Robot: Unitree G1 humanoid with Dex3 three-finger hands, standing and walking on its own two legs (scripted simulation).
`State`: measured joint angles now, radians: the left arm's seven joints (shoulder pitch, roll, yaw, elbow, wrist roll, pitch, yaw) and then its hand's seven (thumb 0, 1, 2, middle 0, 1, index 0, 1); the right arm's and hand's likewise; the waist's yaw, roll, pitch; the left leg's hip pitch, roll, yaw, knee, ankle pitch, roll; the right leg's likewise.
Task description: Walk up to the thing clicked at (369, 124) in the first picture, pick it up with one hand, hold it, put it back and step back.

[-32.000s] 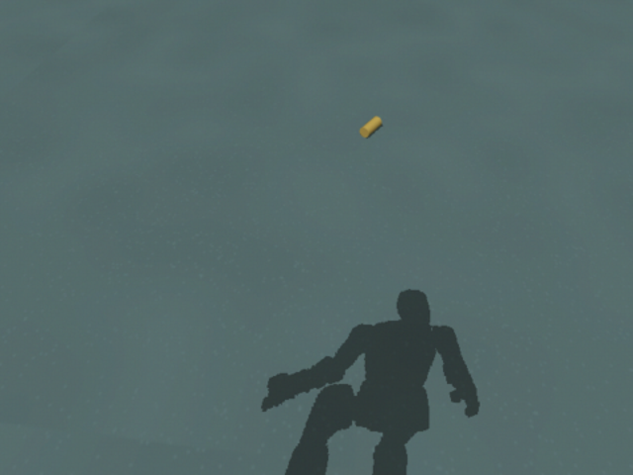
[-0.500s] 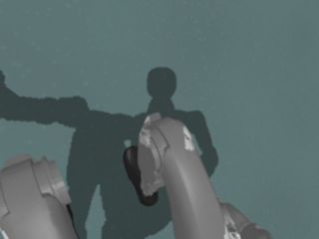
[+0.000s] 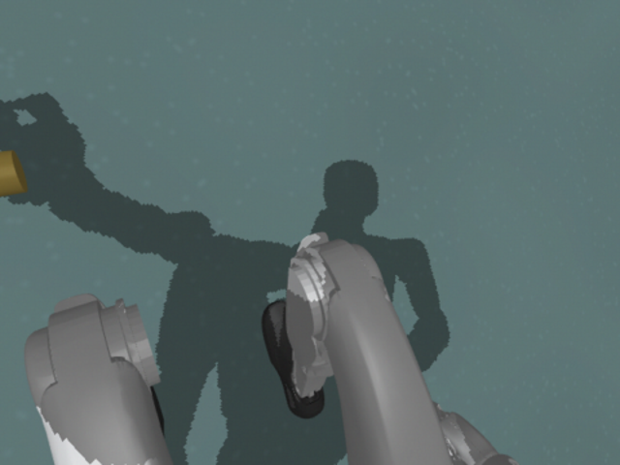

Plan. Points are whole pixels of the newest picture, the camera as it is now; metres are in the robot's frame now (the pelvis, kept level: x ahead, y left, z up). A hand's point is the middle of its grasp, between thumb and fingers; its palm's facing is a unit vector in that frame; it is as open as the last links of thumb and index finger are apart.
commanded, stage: withdraw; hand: left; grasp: from above
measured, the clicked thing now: out of the picture +0.47 +0.32 -0.28
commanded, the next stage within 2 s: home in 0.64 s
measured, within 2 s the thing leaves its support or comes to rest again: neither
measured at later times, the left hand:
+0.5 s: hand out of the picture +0.43 +0.32 -0.10, palm faces -0.51 -0.11 -0.85, open 13.9 cm
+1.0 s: hand out of the picture +0.45 +0.33 -0.08, palm faces -0.35 -0.17 -0.92, open 12.3 cm
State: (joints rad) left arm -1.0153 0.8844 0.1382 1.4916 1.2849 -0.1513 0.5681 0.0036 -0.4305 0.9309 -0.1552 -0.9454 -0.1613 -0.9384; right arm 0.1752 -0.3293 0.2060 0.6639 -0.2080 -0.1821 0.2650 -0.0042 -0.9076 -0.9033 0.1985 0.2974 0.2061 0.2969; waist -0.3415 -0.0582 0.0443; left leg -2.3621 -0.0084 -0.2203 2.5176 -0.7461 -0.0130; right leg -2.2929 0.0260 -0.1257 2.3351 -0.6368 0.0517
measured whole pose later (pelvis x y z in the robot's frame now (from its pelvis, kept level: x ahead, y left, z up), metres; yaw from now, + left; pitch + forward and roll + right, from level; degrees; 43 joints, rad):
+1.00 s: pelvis +0.00 +0.00 +0.05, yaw +6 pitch +38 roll -8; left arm -0.93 0.67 0.08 1.23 1.09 -0.04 0.27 0.00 -0.14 0.92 -0.22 -0.71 -0.21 -0.72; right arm 0.24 -0.25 0.07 0.66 -0.08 0.01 0.15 0.00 -0.89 -0.90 0.20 0.30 0.21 0.30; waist -0.23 0.06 -0.11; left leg -2.27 -0.02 -0.10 2.31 -0.71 0.01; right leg -2.22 -0.01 -0.03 2.20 -0.65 0.05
